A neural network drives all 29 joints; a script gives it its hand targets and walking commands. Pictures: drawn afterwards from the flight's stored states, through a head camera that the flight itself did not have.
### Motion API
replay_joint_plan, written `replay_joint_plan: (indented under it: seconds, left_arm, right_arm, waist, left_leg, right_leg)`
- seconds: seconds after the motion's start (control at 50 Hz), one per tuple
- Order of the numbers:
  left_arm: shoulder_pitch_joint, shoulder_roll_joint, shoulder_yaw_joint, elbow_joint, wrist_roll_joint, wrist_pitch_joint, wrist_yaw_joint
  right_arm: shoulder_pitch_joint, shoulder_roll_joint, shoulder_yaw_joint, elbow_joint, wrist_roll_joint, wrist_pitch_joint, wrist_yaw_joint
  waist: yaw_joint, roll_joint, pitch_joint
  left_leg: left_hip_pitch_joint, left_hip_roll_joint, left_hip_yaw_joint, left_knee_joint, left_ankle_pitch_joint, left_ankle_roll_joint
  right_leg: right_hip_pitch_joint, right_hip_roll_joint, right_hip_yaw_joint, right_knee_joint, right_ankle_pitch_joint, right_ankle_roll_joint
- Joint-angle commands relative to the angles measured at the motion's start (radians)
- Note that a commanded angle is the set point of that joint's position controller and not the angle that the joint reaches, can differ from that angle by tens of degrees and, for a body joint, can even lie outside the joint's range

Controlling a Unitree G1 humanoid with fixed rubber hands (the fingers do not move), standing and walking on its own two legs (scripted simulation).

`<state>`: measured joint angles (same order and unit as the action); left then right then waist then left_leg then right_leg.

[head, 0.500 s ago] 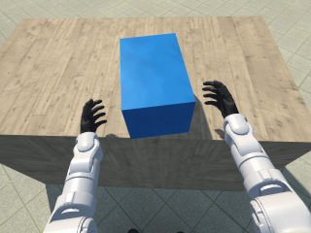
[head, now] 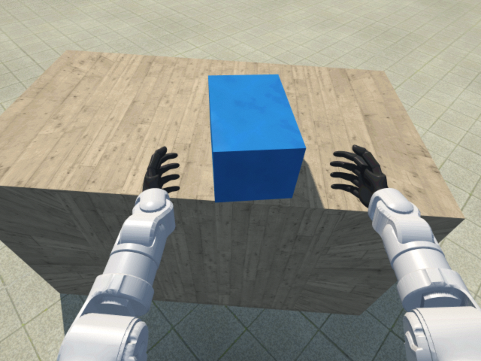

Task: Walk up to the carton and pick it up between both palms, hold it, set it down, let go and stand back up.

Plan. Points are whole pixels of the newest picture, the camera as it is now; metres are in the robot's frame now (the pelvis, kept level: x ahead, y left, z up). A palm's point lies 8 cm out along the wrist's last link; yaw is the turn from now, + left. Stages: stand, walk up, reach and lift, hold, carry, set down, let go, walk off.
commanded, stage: set down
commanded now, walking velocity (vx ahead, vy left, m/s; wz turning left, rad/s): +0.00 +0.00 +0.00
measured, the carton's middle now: (248, 134) +0.62 +0.03 +0.01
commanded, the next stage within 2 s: none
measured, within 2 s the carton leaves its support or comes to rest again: neither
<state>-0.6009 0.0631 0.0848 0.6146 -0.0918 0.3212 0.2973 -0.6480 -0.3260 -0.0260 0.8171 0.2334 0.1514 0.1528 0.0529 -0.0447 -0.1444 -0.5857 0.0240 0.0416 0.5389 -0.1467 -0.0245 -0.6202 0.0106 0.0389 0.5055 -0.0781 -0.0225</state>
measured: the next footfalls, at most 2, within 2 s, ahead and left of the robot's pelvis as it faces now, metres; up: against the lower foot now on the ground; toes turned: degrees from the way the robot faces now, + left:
none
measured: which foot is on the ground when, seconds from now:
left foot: down 0.00-1.00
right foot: down 0.00-1.00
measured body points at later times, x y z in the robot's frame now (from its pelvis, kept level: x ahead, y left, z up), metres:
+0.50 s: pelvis +0.00 -0.01 +0.00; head +0.02 -0.02 +0.45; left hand +0.29 +0.20 +0.04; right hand +0.30 -0.23 +0.04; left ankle +0.08 +0.13 -0.72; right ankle +0.11 -0.12 -0.72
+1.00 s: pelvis +0.02 -0.02 +0.01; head +0.03 -0.03 +0.46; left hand +0.26 +0.17 +0.01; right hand +0.29 -0.25 +0.01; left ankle +0.08 +0.12 -0.72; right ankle +0.10 -0.10 -0.72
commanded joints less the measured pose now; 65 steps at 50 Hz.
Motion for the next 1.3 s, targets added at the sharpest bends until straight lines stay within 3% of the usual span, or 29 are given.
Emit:
replay_joint_plan:
  seconds: [0.0,0.06,0.16,0.2,0.24,0.32,0.38,0.4,0.44,0.48,0.52,0.54,0.56,0.58,0.6,0.62,0.64,0.68,0.7,0.74,0.84,0.94,1.04,1.06,1.08,1.12,1.18,1.24,1.28]
  left_arm:
    - [-0.317,0.028,-0.124,-0.443,0.038,-0.085,0.017]
    - [-0.150,0.042,-0.106,-0.587,0.026,-0.098,0.005]
    - [0.097,0.060,-0.110,-0.745,-0.003,-0.125,-0.024]
    - [0.133,0.077,-0.123,-0.827,-0.035,-0.141,-0.032]
    - [0.157,0.087,-0.127,-0.844,-0.051,-0.142,-0.047]
    - [0.194,0.105,-0.115,-0.894,-0.070,-0.142,-0.056]
    - [0.169,0.120,-0.097,-0.815,-0.075,-0.129,-0.070]
    - [0.139,0.138,-0.085,-0.810,-0.073,-0.120,-0.072]
    - [0.220,0.125,-0.098,-0.843,-0.071,-0.101,-0.067]
    - [0.253,0.094,-0.144,-0.859,-0.069,-0.069,-0.058]
    - [0.266,0.054,-0.190,-0.889,-0.062,-0.043,-0.040]
    - [0.214,0.037,-0.214,-0.843,-0.057,-0.030,-0.030]
    - [0.254,0.002,-0.229,-0.814,-0.022,-0.030,-0.017]
    - [0.236,-0.027,-0.259,-0.783,0.002,-0.037,0.006]
    - [0.265,-0.070,-0.281,-0.725,0.044,-0.047,0.009]
    - [0.275,-0.065,-0.288,-0.722,0.043,-0.064,0.003]
    - [0.256,-0.049,-0.297,-0.754,0.031,-0.073,0.001]
    - [0.331,-0.032,-0.266,-0.692,0.052,-0.076,-0.014]
    - [0.352,-0.039,-0.249,-0.653,0.075,-0.076,-0.018]
    - [0.346,-0.007,-0.212,-0.691,0.074,-0.085,-0.018]
    - [0.449,0.079,-0.146,-0.802,0.014,-0.112,-0.042]
    - [0.500,0.119,-0.111,-0.874,-0.014,-0.127,-0.053]
    - [0.497,0.149,-0.106,-0.872,-0.040,-0.126,-0.057]
    - [0.496,0.159,-0.108,-0.914,-0.049,-0.130,-0.051]
    - [0.511,0.157,-0.117,-0.869,-0.051,-0.121,-0.056]
    - [0.505,0.155,-0.130,-0.882,-0.048,-0.108,-0.055]
    - [0.498,0.146,-0.137,-0.847,-0.050,-0.088,-0.073]
    - [0.504,0.146,-0.141,-0.835,-0.033,-0.061,-0.091]
    - [0.512,0.147,-0.143,-0.863,-0.019,-0.048,-0.090]
  right_arm:
    - [-0.240,-0.277,-0.120,-0.203,0.081,-0.108,0.016]
    - [-0.083,-0.244,-0.102,-0.318,0.072,-0.135,0.011]
    - [0.119,-0.186,-0.073,-0.590,0.071,-0.166,-0.016]
    - [0.163,-0.169,-0.092,-0.707,0.070,-0.174,-0.025]
    - [0.225,-0.149,-0.086,-0.784,0.077,-0.172,-0.039]
    - [0.318,-0.148,-0.078,-0.918,0.092,-0.180,-0.059]
    - [0.338,-0.130,-0.046,-0.949,0.101,-0.168,-0.076]
    - [0.335,-0.130,-0.040,-0.954,0.107,-0.159,-0.084]
    - [0.420,-0.146,-0.041,-0.926,0.123,-0.146,-0.085]
    - [0.440,-0.182,-0.064,-0.877,0.129,-0.133,-0.076]
    - [0.424,-0.210,-0.083,-0.809,0.136,-0.121,-0.054]
    - [0.359,-0.225,-0.095,-0.765,0.133,-0.116,-0.045]
    - [0.379,-0.253,-0.098,-0.720,0.130,-0.111,-0.029]
    - [0.322,-0.272,-0.110,-0.669,0.128,-0.106,-0.009]
    - [0.351,-0.307,-0.104,-0.578,0.132,-0.109,0.007]
    - [0.371,-0.303,-0.116,-0.561,0.128,-0.129,0.017]
    - [0.360,-0.297,-0.133,-0.579,0.120,-0.149,0.022]
    - [0.453,-0.258,-0.123,-0.573,0.078,-0.156,0.017]
    - [0.480,-0.252,-0.120,-0.554,0.061,-0.153,0.016]
    - [0.472,-0.223,-0.112,-0.600,0.039,-0.152,0.010]
    - [0.577,-0.128,-0.085,-0.756,0.005,-0.159,-0.029]
    - [0.631,-0.099,-0.056,-0.839,0.003,-0.153,-0.059]
    - [0.628,-0.075,-0.038,-0.913,0.004,-0.141,-0.072]
    - [0.625,-0.084,-0.043,-0.941,0.012,-0.142,-0.070]
    - [0.646,-0.085,-0.044,-0.896,0.003,-0.132,-0.070]
    - [0.636,-0.101,-0.047,-0.895,0.008,-0.122,-0.065]
    - [0.647,-0.110,-0.040,-0.879,0.013,-0.107,-0.066]
    - [0.662,-0.114,-0.039,-0.853,0.016,-0.096,-0.067]
    - [0.676,-0.124,-0.048,-0.822,0.015,-0.093,-0.063]
  waist:
    - [0.018,0.113,-0.473]
    - [0.011,0.049,-0.479]
    - [-0.011,-0.041,-0.414]
    - [-0.018,-0.064,-0.389]
    - [-0.031,-0.107,-0.340]
    - [-0.027,-0.171,-0.305]
    - [-0.021,-0.230,-0.281]
    - [-0.015,-0.226,-0.271]
    - [-0.012,-0.206,-0.257]
    - [-0.024,-0.179,-0.247]
    - [-0.031,-0.112,-0.221]
    - [-0.039,-0.061,-0.204]
    - [-0.039,0.023,-0.180]
    - [-0.024,0.168,-0.143]
    - [-0.031,0.246,-0.110]
    - [-0.041,0.196,-0.129]
    - [-0.058,0.173,-0.146]
    - [-0.060,0.114,-0.118]
    - [-0.045,0.101,-0.103]
    - [-0.026,0.052,-0.115]
    - [-0.016,-0.075,-0.165]
    - [-0.014,-0.102,-0.147]
    - [0.003,-0.114,-0.134]
    - [0.010,-0.109,-0.154]
    - [-0.002,-0.112,-0.120]
    - [-0.005,-0.096,-0.109]
    - [-0.030,-0.149,-0.096]
    - [-0.047,-0.153,-0.080]
    - [-0.043,-0.107,-0.070]
  left_leg:
    - [0.268,0.052,-0.174,-0.229,-0.485,-0.002]
    - [0.336,-0.012,-0.130,-0.190,-0.291,-0.025]
    - [0.288,-0.064,-0.058,-0.153,-0.046,0.003]
    - [0.271,-0.070,-0.050,-0.156,-0.086,0.018]
    - [0.317,-0.084,-0.054,-0.129,-0.089,0.032]
    - [0.519,-0.104,-0.091,-0.040,-0.102,0.040]
    - [0.681,-0.130,-0.113,0.048,-0.141,0.047]
    - [0.723,-0.138,-0.116,0.073,-0.145,0.044]
    - [0.789,-0.125,-0.134,0.073,-0.142,0.032]
    - [0.814,-0.095,-0.173,0.048,-0.222,0.022]
    - [0.750,-0.038,-0.222,-0.035,-0.358,0.013]
    - [0.630,0.003,-0.239,-0.103,-0.508,0.024]
    - [0.435,0.067,-0.255,-0.202,-0.637,0.044]
    - [0.107,0.154,-0.262,-0.396,-0.850,0.066]
    - [0.000,0.208,-0.285,-0.462,-0.827,0.073]
    - [0.040,0.192,-0.278,-0.432,-0.727,0.067]
    - [0.081,0.167,-0.265,-0.395,-0.712,0.058]
    - [0.164,0.115,-0.215,-0.349,-0.656,0.049]
    - [0.180,0.100,-0.193,-0.337,-0.632,0.043]
    - [0.175,0.077,-0.163,-0.318,-0.585,0.043]
    - [0.285,-0.022,-0.044,-0.202,-0.210,0.011]
    - [0.244,-0.039,0.000,-0.176,-0.099,0.012]
    - [0.239,-0.042,0.010,-0.174,-0.127,0.015]
    - [0.243,-0.038,0.010,-0.177,-0.116,0.014]
    - [0.253,-0.039,0.012,-0.179,-0.135,0.014]
    - [0.277,-0.037,0.002,-0.182,-0.156,0.011]
    - [0.391,-0.062,-0.015,-0.125,-0.158,0.017]
    - [0.541,-0.075,-0.045,-0.073,-0.152,0.015]
    - [0.593,-0.063,-0.060,-0.080,-0.150,0.004]
  right_leg:
    - [0.576,0.074,-0.095,0.015,-0.062,0.021]
    - [0.583,0.022,-0.029,-0.063,-0.109,0.006]
    - [0.644,-0.005,0.040,-0.129,-0.166,0.003]
    - [0.615,-0.020,0.066,-0.148,-0.285,0.003]
    - [0.524,-0.059,0.106,-0.186,-0.396,-0.016]
    - [0.264,-0.140,0.149,-0.251,-0.585,-0.069]
    - [0.043,-0.217,0.195,-0.301,-0.722,-0.114]
    - [-0.023,-0.243,0.211,-0.316,-0.756,-0.129]
    - [-0.053,-0.229,0.183,-0.302,-0.711,-0.139]
    - [-0.068,-0.191,0.134,-0.261,-0.678,-0.136]
    - [-0.001,-0.129,0.069,-0.197,-0.594,-0.106]
    - [0.085,-0.082,0.034,-0.147,-0.547,-0.081]
    - [0.293,-0.008,-0.011,-0.067,-0.410,-0.046]
    - [0.617,0.102,-0.066,0.043,-0.222,0.025]
    - [0.743,0.147,-0.079,0.080,-0.120,0.054]
    - [0.718,0.136,-0.071,0.065,-0.065,0.052]
    - [0.664,0.112,-0.054,0.042,-0.076,0.038]
    - [0.623,0.064,-0.013,-0.015,-0.141,0.022]
    - [0.617,0.051,0.000,-0.036,-0.180,0.015]
    - [0.635,0.027,0.023,-0.063,-0.225,0.013]
    - [0.567,-0.055,0.109,-0.172,-0.304,0.000]
    - [0.623,-0.078,0.148,-0.190,-0.360,0.018]
    - [0.597,-0.091,0.158,-0.198,-0.444,0.029]
    - [0.588,-0.084,0.148,-0.191,-0.435,0.027]
    - [0.570,-0.083,0.145,-0.198,-0.457,0.026]
    - [0.531,-0.084,0.140,-0.205,-0.486,0.013]
    - [0.381,-0.122,0.156,-0.243,-0.570,-0.016]
    - [0.202,-0.153,0.152,-0.274,-0.623,-0.046]
    - [0.158,-0.141,0.122,-0.263,-0.570,-0.056]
